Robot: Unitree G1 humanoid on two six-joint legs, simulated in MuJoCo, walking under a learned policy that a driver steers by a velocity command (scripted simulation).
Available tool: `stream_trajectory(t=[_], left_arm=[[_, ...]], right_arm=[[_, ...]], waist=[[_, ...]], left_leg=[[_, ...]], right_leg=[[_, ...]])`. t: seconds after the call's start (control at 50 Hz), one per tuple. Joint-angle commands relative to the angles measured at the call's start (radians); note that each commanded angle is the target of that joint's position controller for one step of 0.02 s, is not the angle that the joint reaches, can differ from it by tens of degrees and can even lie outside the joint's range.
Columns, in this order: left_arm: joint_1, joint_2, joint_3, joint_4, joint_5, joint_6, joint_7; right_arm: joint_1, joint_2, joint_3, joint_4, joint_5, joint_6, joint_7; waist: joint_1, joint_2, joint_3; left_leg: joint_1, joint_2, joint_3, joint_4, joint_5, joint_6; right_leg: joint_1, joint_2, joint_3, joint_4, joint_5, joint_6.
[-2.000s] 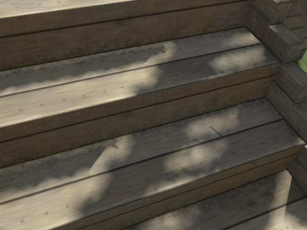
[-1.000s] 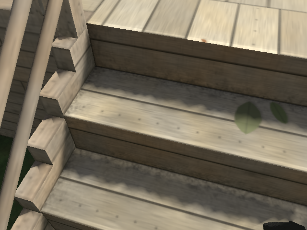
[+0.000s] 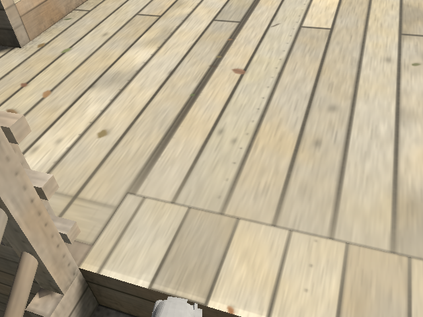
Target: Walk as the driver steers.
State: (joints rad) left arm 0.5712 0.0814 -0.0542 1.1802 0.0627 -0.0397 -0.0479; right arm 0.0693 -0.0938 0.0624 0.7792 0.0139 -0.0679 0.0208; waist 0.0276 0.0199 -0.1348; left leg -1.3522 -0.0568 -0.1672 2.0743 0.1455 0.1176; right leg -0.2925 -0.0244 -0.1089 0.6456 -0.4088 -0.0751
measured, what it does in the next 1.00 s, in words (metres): climbs: left foot 0.19 m higher, then right foot 0.19 m higher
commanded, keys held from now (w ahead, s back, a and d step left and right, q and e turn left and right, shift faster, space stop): w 0.66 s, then no key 0.34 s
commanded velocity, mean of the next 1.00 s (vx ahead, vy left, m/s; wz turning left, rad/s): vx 0.42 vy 0.00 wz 0.00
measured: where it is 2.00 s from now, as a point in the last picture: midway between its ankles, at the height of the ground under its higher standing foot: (271, 257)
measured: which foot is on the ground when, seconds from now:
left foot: up 0.00-0.22, down 0.24-0.76, up 0.78-1.00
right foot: down 0.00-0.26, up 0.28-0.68, down 0.70-1.00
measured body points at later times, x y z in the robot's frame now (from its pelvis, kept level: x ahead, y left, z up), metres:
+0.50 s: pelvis +0.28 -0.02 +0.19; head +0.25 -0.02 +0.64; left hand +0.48 +0.17 +0.12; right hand +0.20 -0.23 +0.03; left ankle +0.28 +0.06 -0.54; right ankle +0.32 -0.20 -0.14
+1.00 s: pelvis +0.51 -0.10 +0.38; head +0.50 -0.11 +0.83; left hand +0.49 +0.11 +0.22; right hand +0.65 -0.31 +0.25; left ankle +0.56 +0.09 -0.20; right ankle +0.50 -0.16 -0.35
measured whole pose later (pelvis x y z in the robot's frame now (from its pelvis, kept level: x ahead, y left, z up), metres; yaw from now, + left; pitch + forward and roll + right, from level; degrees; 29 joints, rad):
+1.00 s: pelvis +0.51 -0.10 +0.38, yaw +0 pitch +3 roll +1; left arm 0.39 0.13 -0.03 1.07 0.05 -0.06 -0.03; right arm 0.16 -0.16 0.00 0.83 0.01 -0.05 -0.03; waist 0.00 0.02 -0.08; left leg -0.87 -0.04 -0.19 1.47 -0.04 0.11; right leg -0.35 0.01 -0.14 0.63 -0.31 -0.09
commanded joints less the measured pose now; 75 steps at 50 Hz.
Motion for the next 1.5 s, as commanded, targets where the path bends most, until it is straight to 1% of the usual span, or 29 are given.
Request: stream_trajectory(t=[0.02,0.12,0.18,0.22,0.24,0.26,0.28,0.3,0.32,0.36,0.4,0.44,0.5,0.54,0.62,0.68,0.72,0.74,0.76,0.78,0.84,0.88,0.98,1.08,1.2,1.26,1.32,1.42,1.5], left_arm=[[0.008,0.101,0.013,-0.045,-0.005,-0.016,0.010],[0.209,0.093,0.010,-0.028,-0.037,0.007,0.082],[0.142,0.084,0.000,-0.005,-0.083,-0.005,0.093],[0.148,0.283,0.051,0.015,-0.080,-0.031,0.093],[0.099,0.339,0.063,0.009,-0.078,-0.027,0.100],[-0.003,0.319,0.060,-0.038,-0.052,-0.055,0.102],[-0.018,0.217,0.048,-0.072,-0.032,-0.094,0.068],[-0.140,0.102,0.036,-0.091,-0.031,-0.133,0.016],[-0.243,0.072,0.054,-0.178,-0.054,-0.142,-0.033],[-0.401,-0.028,0.012,-0.382,-0.057,-0.110,-0.030],[-0.319,-0.108,-0.035,-0.410,-0.070,-0.094,-0.009],[-0.299,-0.116,-0.061,-0.421,-0.105,-0.059,-0.005],[-0.415,-0.076,-0.088,-0.493,-0.093,-0.025,0.017],[-0.635,-0.050,-0.107,-0.562,-0.077,-0.027,0.044],[-0.808,-0.010,-0.101,-0.587,-0.055,-0.038,0.037],[-0.749,0.025,-0.066,-0.552,-0.070,-0.036,0.008],[-0.451,0.133,-0.008,-0.470,-0.054,-0.033,-0.001],[-0.347,0.197,0.022,-0.434,-0.035,-0.014,0.004],[-0.207,0.295,0.064,-0.380,-0.022,0.016,0.029],[-0.197,0.295,0.067,-0.342,0.004,0.025,0.036],[-0.428,0.029,0.008,-0.296,-0.031,-0.030,-0.002],[-0.421,-0.056,-0.002,-0.219,-0.019,-0.045,-0.018],[-0.354,0.014,0.013,-0.216,-0.017,-0.052,0.029],[-0.189,0.175,0.051,-0.180,-0.041,-0.065,0.073],[-0.186,0.180,0.069,-0.163,-0.069,-0.042,0.062],[-0.106,0.160,0.072,-0.173,-0.035,-0.068,0.050],[-0.179,0.105,0.065,-0.188,-0.056,-0.029,0.072],[-0.118,0.173,0.087,-0.169,-0.038,0.013,0.087],[-0.149,0.155,0.088,-0.178,-0.051,0.024,0.071]], right_arm=[[-0.019,0.070,0.036,-0.019,0.011,0.000,-0.016],[-0.437,0.096,0.109,-0.226,0.031,-0.020,0.019],[-0.424,0.080,0.105,-0.258,0.007,-0.035,0.034],[-0.112,-0.064,0.036,-0.156,0.010,-0.012,0.010],[-0.005,-0.154,-0.004,-0.125,0.017,0.000,0.012],[0.183,-0.255,-0.054,-0.057,-0.005,0.009,0.027],[0.407,-0.331,-0.101,0.026,-0.064,0.045,0.012],[0.495,-0.342,-0.110,0.115,-0.077,0.079,-0.013],[0.452,-0.152,-0.060,0.184,-0.079,0.068,-0.021],[0.232,0.022,-0.018,0.258,-0.031,0.032,0.002],[0.155,0.101,-0.001,0.297,-0.066,0.016,0.033],[0.157,0.083,0.007,0.326,-0.090,0.013,0.048],[0.139,0.006,0.028,0.321,-0.071,0.015,0.068],[0.245,-0.041,0.028,0.342,-0.041,0.013,0.047],[0.492,-0.169,-0.029,0.394,-0.002,0.021,-0.003],[0.597,-0.226,-0.057,0.388,-0.018,0.032,-0.023],[0.479,-0.273,-0.069,0.335,-0.040,0.008,-0.024],[0.476,-0.213,-0.072,0.313,-0.034,-0.016,-0.005],[0.461,-0.163,-0.068,0.314,-0.031,-0.034,0.013],[0.383,-0.096,-0.068,0.307,-0.026,-0.039,0.039],[0.151,-0.018,-0.047,0.082,-0.009,-0.021,0.022],[0.276,-0.026,-0.046,0.081,0.003,0.002,-0.008],[0.230,-0.073,-0.051,0.074,-0.014,0.035,-0.071],[0.089,-0.090,-0.071,0.075,-0.003,0.040,-0.034],[0.036,-0.124,-0.086,0.090,-0.016,0.035,-0.022],[0.233,-0.238,-0.123,0.147,-0.034,0.031,-0.059],[0.163,-0.117,-0.093,0.139,-0.030,0.050,-0.064],[0.075,-0.175,-0.121,0.141,0.016,0.034,-0.061],[0.119,-0.175,-0.134,0.170,0.003,0.037,-0.065]], waist=[[0.005,-0.090,0.169],[0.120,-0.097,0.232],[0.005,-0.122,0.036],[-0.147,-0.360,-0.146],[-0.236,-0.432,-0.168],[-0.314,-0.339,-0.234],[-0.323,-0.042,-0.358],[-0.298,0.201,-0.378],[-0.220,0.100,-0.199],[-0.026,-0.059,0.157],[0.096,-0.165,0.171],[0.148,-0.066,0.186],[0.168,0.030,0.193],[0.074,0.081,0.197],[-0.032,0.154,0.064],[0.016,0.257,0.018],[0.164,0.300,-0.147],[0.154,0.062,-0.250],[0.187,-0.217,-0.292],[0.186,-0.331,-0.285],[0.002,-0.007,0.100],[-0.099,0.014,0.146],[-0.110,-0.057,0.088],[-0.016,-0.113,0.030],[-0.009,-0.133,0.164],[-0.005,0.043,-0.046],[-0.006,0.137,0.004],[0.025,0.042,0.080],[-0.008,-0.051,0.064]], left_leg=[[-0.232,0.016,0.047,0.132,-0.046,-0.003],[-0.326,0.092,0.313,-0.168,-0.183,-0.024],[0.497,0.073,0.506,-0.600,-0.258,0.026],[0.773,-0.019,0.438,-0.758,-0.567,0.063],[0.818,-0.024,0.365,-0.956,-0.643,0.073],[1.120,0.030,0.156,-1.048,-0.609,0.125],[1.475,0.248,-0.354,-1.354,-0.746,0.273],[1.529,0.391,-0.887,-1.861,-0.793,0.377],[1.346,0.410,-0.936,-1.911,-0.898,0.290],[0.980,0.362,-0.447,-1.747,-0.693,0.132],[0.895,0.254,-0.035,-1.646,-0.361,-0.009],[0.874,0.226,0.154,-1.706,-0.287,-0.037],[0.682,0.164,0.299,-1.797,-0.276,-0.071],[0.594,0.176,0.273,-1.931,-0.243,-0.009],[1.118,0.264,0.211,-2.037,0.098,0.036],[1.379,0.325,0.195,-1.869,0.888,0.086],[1.438,0.359,0.214,-1.593,1.434,0.107],[1.144,0.243,0.220,-1.374,1.284,0.067],[0.943,0.115,0.149,-1.090,0.490,0.041],[0.739,-0.061,0.052,-0.462,-0.280,-0.033],[0.526,0.010,-0.062,-0.070,-0.316,0.039],[0.507,0.009,-0.084,-0.161,-0.285,0.066],[0.608,0.025,0.039,-0.784,-0.147,-0.027],[0.752,0.100,0.189,-1.212,-0.155,-0.090],[0.921,0.091,0.215,-1.578,-0.184,-0.046],[1.426,0.220,0.066,-1.532,0.302,0.061],[1.242,0.321,-0.091,-1.716,-0.109,0.150],[1.141,0.186,0.049,-1.639,-0.013,0.030],[1.211,0.140,0.108,-1.598,-0.009,0.028]], right_leg=[[0.049,-0.182,0.216,-0.272,0.194,0.014],[0.157,-0.226,0.273,-0.568,0.271,0.004],[0.015,-0.179,0.050,-0.585,1.372,0.019],[0.318,-0.264,0.080,-0.380,2.239,-0.071],[0.473,-0.248,0.066,-0.224,2.252,-0.086],[0.286,-0.239,0.113,-0.019,2.271,-0.116],[-0.098,-0.113,0.186,0.322,1.841,-0.112],[-0.326,0.153,0.297,0.926,0.467,-0.079],[-0.562,0.168,0.457,1.455,0.329,-0.087],[-0.809,0.134,0.404,1.774,0.231,-0.125],[-0.895,0.092,0.412,1.799,0.303,-0.162],[-1.017,0.079,0.346,1.837,0.252,-0.140],[-0.990,0.048,0.216,1.663,0.440,-0.101],[-0.869,0.034,0.067,1.407,0.435,-0.033],[-0.744,-0.078,-0.080,1.006,0.178,-0.028],[-0.529,0.053,-0.139,0.714,-0.271,-0.075],[-0.242,0.022,0.087,0.593,-0.048,-0.130],[0.022,-0.095,0.404,0.383,-0.042,-0.218],[0.208,-0.212,0.801,-0.053,-0.132,-0.303],[0.184,-0.323,1.107,-0.343,-0.138,-0.374],[-0.287,-0.269,0.618,-0.186,-0.011,-0.117],[-0.293,-0.169,0.366,-0.148,0.138,-0.034],[-0.161,-0.051,0.017,-0.268,0.606,-0.009],[0.117,-0.123,0.040,-0.349,0.962,-0.004],[0.155,-0.183,0.129,-0.276,0.876,-0.063],[-0.033,-0.050,0.100,-0.145,0.628,0.004],[-0.038,0.022,0.076,-0.010,0.146,0.055],[0.142,-0.018,0.116,-0.305,0.275,0.028],[0.096,-0.024,0.106,-0.279,0.373,0.013]])
Keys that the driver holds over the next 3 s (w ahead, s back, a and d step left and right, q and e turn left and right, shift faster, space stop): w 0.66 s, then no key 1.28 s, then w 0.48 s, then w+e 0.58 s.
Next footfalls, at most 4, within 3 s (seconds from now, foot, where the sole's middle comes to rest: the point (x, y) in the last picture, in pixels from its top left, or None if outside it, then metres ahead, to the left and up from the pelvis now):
0.24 left None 0.32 0.07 -0.57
0.70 right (313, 271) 0.54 -0.17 -0.38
1.22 left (231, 219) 0.71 0.03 -0.38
2.28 left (205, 201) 0.78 0.10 -0.38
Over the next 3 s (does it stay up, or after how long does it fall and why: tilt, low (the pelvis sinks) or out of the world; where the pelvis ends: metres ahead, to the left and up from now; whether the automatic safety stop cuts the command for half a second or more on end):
stays up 1.06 -0.09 0.39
